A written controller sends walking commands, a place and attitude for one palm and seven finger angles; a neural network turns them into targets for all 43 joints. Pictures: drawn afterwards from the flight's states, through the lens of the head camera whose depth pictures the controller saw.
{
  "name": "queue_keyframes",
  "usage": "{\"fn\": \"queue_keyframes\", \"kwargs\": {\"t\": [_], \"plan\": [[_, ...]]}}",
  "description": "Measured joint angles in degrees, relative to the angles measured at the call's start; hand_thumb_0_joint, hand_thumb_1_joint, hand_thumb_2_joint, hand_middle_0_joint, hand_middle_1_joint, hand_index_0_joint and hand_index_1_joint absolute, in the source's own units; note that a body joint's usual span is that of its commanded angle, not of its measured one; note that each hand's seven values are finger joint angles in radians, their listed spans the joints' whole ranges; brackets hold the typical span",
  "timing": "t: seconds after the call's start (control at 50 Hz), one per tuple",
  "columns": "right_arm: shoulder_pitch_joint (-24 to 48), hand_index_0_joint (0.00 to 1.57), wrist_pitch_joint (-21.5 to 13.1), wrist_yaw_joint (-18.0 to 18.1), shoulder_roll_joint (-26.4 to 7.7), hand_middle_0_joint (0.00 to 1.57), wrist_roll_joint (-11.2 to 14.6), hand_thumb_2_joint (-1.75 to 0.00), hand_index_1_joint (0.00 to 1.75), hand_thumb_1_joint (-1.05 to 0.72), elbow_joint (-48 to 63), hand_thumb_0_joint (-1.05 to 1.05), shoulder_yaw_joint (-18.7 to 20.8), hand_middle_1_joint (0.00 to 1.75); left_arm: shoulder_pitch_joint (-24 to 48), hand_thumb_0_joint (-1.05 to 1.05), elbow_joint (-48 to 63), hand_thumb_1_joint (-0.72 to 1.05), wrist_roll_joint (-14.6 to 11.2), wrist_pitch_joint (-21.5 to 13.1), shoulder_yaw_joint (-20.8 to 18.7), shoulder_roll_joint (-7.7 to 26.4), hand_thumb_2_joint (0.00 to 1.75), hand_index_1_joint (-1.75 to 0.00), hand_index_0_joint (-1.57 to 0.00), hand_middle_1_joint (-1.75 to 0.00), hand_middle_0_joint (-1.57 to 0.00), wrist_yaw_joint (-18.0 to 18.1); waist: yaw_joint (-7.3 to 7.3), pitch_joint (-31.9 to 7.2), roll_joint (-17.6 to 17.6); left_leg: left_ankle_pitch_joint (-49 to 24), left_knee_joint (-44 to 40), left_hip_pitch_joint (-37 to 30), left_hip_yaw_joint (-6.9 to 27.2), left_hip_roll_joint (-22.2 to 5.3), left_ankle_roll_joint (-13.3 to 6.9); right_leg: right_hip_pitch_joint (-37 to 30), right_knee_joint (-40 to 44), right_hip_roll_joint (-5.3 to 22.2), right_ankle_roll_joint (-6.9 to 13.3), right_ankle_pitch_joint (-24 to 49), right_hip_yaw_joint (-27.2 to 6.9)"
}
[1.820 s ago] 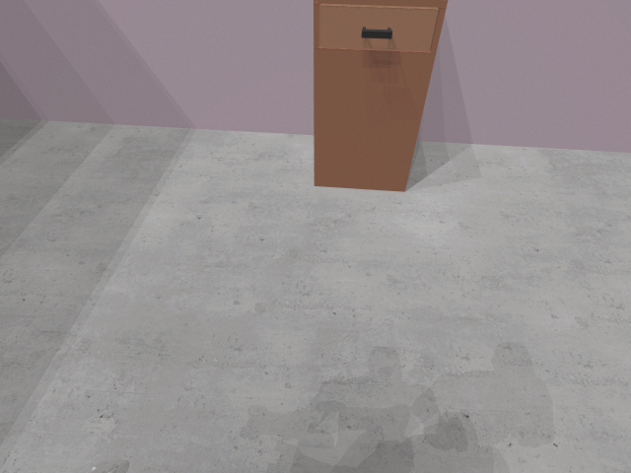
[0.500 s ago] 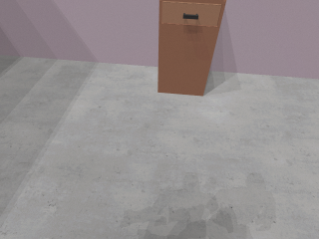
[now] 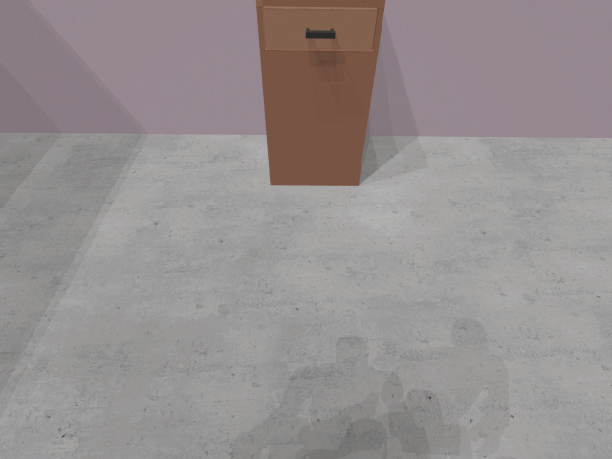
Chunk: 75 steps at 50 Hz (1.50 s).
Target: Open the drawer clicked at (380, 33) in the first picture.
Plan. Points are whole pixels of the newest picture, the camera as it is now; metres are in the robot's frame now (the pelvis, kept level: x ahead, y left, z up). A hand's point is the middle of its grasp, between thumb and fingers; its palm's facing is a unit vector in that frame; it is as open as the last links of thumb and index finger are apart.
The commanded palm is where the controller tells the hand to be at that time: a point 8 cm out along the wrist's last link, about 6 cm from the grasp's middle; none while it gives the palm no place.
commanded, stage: walk to a spot facing it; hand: left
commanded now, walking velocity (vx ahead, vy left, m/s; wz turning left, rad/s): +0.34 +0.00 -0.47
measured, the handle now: (320, 32) +1.49 +0.07 -0.01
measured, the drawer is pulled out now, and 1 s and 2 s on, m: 0.00 0.00 0.00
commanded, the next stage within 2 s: turn to face it in 1.60 s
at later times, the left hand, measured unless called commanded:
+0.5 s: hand out of the picture +0.13 +0.21 -0.19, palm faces -0.05 -0.99 -0.15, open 7.4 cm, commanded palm none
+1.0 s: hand (287, 245) +0.58 +0.09 -0.16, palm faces -0.46 -0.87 -0.16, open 7.4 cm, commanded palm none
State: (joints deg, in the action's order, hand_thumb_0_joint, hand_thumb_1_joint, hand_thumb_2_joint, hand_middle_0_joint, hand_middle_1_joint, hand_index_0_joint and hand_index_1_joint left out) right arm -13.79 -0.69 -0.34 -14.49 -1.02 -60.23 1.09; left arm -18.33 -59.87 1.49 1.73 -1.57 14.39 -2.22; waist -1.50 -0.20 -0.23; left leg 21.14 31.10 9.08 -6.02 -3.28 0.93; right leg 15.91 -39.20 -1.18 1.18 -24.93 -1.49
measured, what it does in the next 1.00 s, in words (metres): walks ahead, turning right: left foot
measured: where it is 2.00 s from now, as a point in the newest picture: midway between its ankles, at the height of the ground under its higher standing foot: (368, 327)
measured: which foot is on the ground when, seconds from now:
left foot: down 0.00-0.06, up 0.08-0.46, down 0.48-1.00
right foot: down 0.00-0.50, up 0.52-1.00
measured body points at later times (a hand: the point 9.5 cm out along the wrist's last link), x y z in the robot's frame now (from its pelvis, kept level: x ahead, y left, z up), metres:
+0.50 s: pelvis +0.18 +0.03 -0.01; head +0.21 +0.05 +0.44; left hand +0.13 +0.26 -0.17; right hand +0.28 -0.22 -0.13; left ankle +0.29 +0.12 -0.73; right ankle +0.02 -0.10 -0.72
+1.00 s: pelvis +0.38 -0.01 +0.00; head +0.42 -0.03 +0.45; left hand +0.60 +0.14 -0.14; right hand +0.19 -0.17 -0.14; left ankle +0.29 +0.12 -0.73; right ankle +0.44 -0.16 -0.71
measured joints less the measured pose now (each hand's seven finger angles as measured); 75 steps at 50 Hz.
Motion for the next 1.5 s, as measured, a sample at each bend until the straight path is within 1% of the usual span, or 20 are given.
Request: {"fn": "queue_keyframes", "kwargs": {"t": [0.06,0.12,0.18,0.26,0.36,0.48,0.56,0.62,0.78,0.88,0.96,1.0,1.04,1.1,1.16,1.26,1.38,1.42,1.46,1.5], "plan": [[-2.5,0.2,-0.5,0.2,0.5,0.21,-0.1,-0.9,0.3,-0.91,-0.1,0.0,0.4,0.3,-1.1,0.0,0.6,0.91,0.1,-0.7,-0.5,-1.8,0.9,-0.3,-0.2,-0.3,-0.2,-0.6,0.48,1.2,1.3,3.2,3.4,-0.5,-1.1,-1.9,1.1,0.3,1.6,0.5,0.0,1.1,3.8],[-4.0,0.2,0.8,0.1,1.0,0.21,0.1,-0.9,0.3,-0.91,-1.8,0.01,0.6,0.3,-1.8,0.0,1.2,0.91,-0.1,-3.4,-0.6,-3.2,0.9,-0.3,-0.2,-0.3,-0.21,0.4,0.18,1.9,2.1,6.9,22.0,6.9,1.4,-2.7,0.3,-0.4,1.0,-0.6,1.9,4.1,5.2],[-2.9,0.2,1.4,-0.1,1.5,0.2,-0.1,-0.9,0.3,-0.91,-2.4,0.01,0.9,0.3,-3.8,0.0,1.2,0.91,0.0,-4.5,-0.3,-4.8,0.9,-0.3,-0.2,-0.3,-0.21,1.4,-0.63,1.8,1.8,3.2,33.0,14.5,2.3,-2.1,0.4,-4.0,5.8,-1.3,2.3,3.9,4.1],[0.4,0.2,0.9,-0.7,2.4,0.2,-0.2,-0.9,0.3,-0.91,0.3,0.01,1.7,0.3,-6.5,0.0,-0.5,0.91,0.2,-4.7,0.2,-6.5,0.9,-0.3,-0.2,-0.3,-0.21,1.8,-0.17,1.6,1.1,-3.5,31.5,21.9,1.7,-2.8,1.6,-8.5,13.4,-1.3,1.9,6.5,1.7],[4.8,0.19,0.2,-1.4,3.8,0.2,0.1,-0.9,0.3,-0.91,3.8,0.01,2.0,0.3,-7.8,0.0,-2.3,0.9,0.4,-4.8,0.1,-7.1,0.9,-0.3,-0.21,-0.3,-0.21,2.0,-0.4,2.0,0.5,-9.3,21.6,25.5,2.0,-3.6,1.8,-13.1,18.5,-1.1,0.7,6.5,-0.9],[8.0,0.2,-1.8,-1.5,4.8,0.2,0.2,-0.9,0.3,-0.91,6.1,0.01,1.2,0.3,-8.0,0.0,-2.6,0.9,0.2,-4.5,-1.2,-5.5,0.9,-0.3,-0.21,-0.3,-0.21,2.3,-1.9,2.7,-0.8,-10.3,4.1,17.3,0.7,-1.7,-0.1,-15.9,13.4,0.0,-1.5,-0.7,-3.6],[7.8,0.2,-3.5,-0.4,5.8,0.2,-0.3,-0.9,0.3,-0.91,6.4,0.0,0.7,0.3,-4.7,0.0,-2.9,0.9,-0.2,-2.8,-2.4,-3.4,0.9,-0.3,-0.2,-0.3,-0.21,1.9,-1.21,3.7,-2.2,-6.7,8.2,14.5,-2.7,-1.7,-3.1,-2.4,-20.6,0.2,0.6,-3.2,-2.3],[4.6,0.2,-3.5,0.4,6.7,0.2,-0.4,-0.9,0.3,-0.91,4.9,0.0,0.7,0.3,-1.0,0.0,-1.3,0.91,0.4,-2.0,-3.3,-1.9,0.9,-0.3,-0.2,-0.3,-0.2,1.3,-0.65,3.1,-2.4,-6.2,3.6,9.6,-4.6,-1.4,-3.1,7.4,-32.1,2.1,0.8,3.4,1.6],[-4.6,0.2,-3.7,1.4,4.3,0.21,-0.2,-0.9,0.3,-0.94,0.2,-0.01,2.3,0.3,6.4,0.0,4.4,0.91,1.0,-0.9,-4.4,-1.5,0.9,-0.29,-0.2,-0.3,-0.2,0.1,1.1,1.2,-1.8,-6.2,-8.3,-1.0,-9.5,0.3,-3.5,20.1,-24.9,6.9,-1.8,14.5,3.9],[-9.1,0.2,-3.6,1.2,4.2,0.2,-0.3,-0.9,0.3,-0.93,-1.9,0.0,2.1,0.3,10.4,0.0,4.9,0.91,1.0,-0.2,-3.5,-2.4,0.9,-0.29,-0.2,-0.3,-0.2,-0.4,3.23,2.5,-1.1,-3.6,-11.1,-6.7,-11.9,0.0,-2.2,19.1,-11.9,8.0,-2.1,16.6,5.4],[-12.0,0.19,-3.2,1.0,4.8,0.2,-0.7,-0.9,0.3,-0.92,-3.1,0.0,1.6,0.3,13.3,0.0,5.0,0.91,0.8,-0.3,-2.7,-3.3,0.9,-0.29,-0.2,-0.3,-0.2,-0.5,5.26,3.9,-0.3,0.2,-10.6,-10.4,-13.8,-1.3,-0.2,15.7,-2.9,6.7,-0.6,14.4,7.3],[-13.3,0.2,-2.8,0.8,5.2,0.2,-0.8,-0.9,0.3,-0.92,-3.8,0.0,1.4,0.3,14.4,0.0,5.2,0.91,0.8,-0.9,-2.3,-3.8,0.9,-0.29,-0.2,-0.3,-0.2,-0.6,5.93,4.5,0.4,3.1,-8.4,-11.6,-14.6,-2.8,1.2,12.9,1.1,5.2,0.7,12.3,8.8],[-15.1,0.2,-2.3,0.5,6.1,0.2,-0.4,-0.9,0.3,-0.91,-4.6,0.01,1.2,0.3,14.8,0.0,5.7,0.91,0.9,-2.6,-1.8,-3.7,0.9,-0.29,-0.2,-0.3,-0.2,-0.6,5.98,4.5,0.1,6.8,0.5,-9.9,-14.4,-5.1,2.0,8.4,6.1,3.9,2.7,13.8,10.0],[-13.3,0.2,-0.7,0.2,6.6,0.2,0.4,-0.9,0.3,-0.91,-5.4,0.01,1.0,0.3,14.4,0.0,5.5,0.91,0.0,-4.8,-1.6,-4.4,0.9,-0.3,-0.2,-0.3,-0.2,0.3,4.99,5.5,0.5,8.4,29.7,1.8,-4.8,-5.7,1.1,7.8,1.3,2.7,2.8,11.3,10.0],[-9.0,0.2,-0.1,0.3,6.4,0.2,0.1,-0.9,0.3,-0.91,-4.0,0.01,1.4,0.3,11.3,0.0,4.0,0.91,-0.3,-5.0,-1.2,-5.2,0.9,-0.3,-0.2,-0.3,-0.2,1.3,4.52,5.0,1.0,3.1,41.0,11.9,-0.1,-5.3,0.7,3.1,4.8,1.3,1.6,9.9,9.4],[-2.3,0.19,-0.5,0.1,6.0,0.2,-0.4,-0.9,0.3,-0.92,1.0,0.01,2.0,0.3,6.6,-0.03,1.5,0.95,-0.1,-4.9,-2.6,-3.5,0.9,-0.3,-0.21,-0.3,-0.21,2.6,3.78,2.4,1.2,-2.6,27.0,20.1,0.6,-6.7,1.5,-2.8,11.4,0.3,1.0,9.9,8.4],[1.7,0.19,-1.8,-0.9,3.2,0.2,-0.4,-0.9,0.3,-0.95,3.4,0.02,2.6,0.3,1.9,-0.01,-1.1,0.93,0.1,-4.0,-2.4,-1.9,0.9,-0.3,-0.2,-0.3,-0.21,1.7,1.27,1.1,0.6,-7.3,6.8,15.5,-1.3,-5.1,1.2,-8.5,10.7,0.8,-1.5,4.4,7.0],[2.5,0.19,-2.7,-0.8,3.2,0.2,-0.7,-0.9,0.3,-0.94,3.7,0.01,2.4,0.3,0.3,-0.01,-1.8,0.92,-0.1,-3.5,-2.7,-1.4,0.9,-0.3,-0.2,-0.3,-0.2,1.5,0.67,1.1,-1.4,-7.6,6.2,13.1,-3.1,-3.6,-1.1,-8.1,5.2,2.5,-1.3,0.9,5.4],[2.6,0.19,-3.7,-0.5,3.3,0.2,-1.1,-0.9,0.3,-0.93,4.2,0.01,2.0,0.3,-0.5,0.0,-2.8,0.92,-0.2,-2.5,-2.6,-1.5,0.9,-0.3,-0.2,-0.3,-0.2,1.6,0.7,1.1,-1.7,-4.5,7.4,11.3,-4.7,-3.6,-2.7,-3.0,-9.6,2.4,-0.3,-2.4,3.4],[1.7,0.2,-4.1,0.1,3.9,0.2,-1.0,-0.9,0.3,-0.93,4.2,0.01,1.5,0.3,-0.3,0.0,-3.4,0.92,-0.1,-2.0,-2.6,-1.7,0.9,-0.3,-0.2,-0.3,-0.2,1.2,0.98,1.1,-1.6,-3.8,5.0,8.0,-5.9,-3.5,-2.7,2.8,-22.6,2.6,0.2,-0.1,3.3]]}}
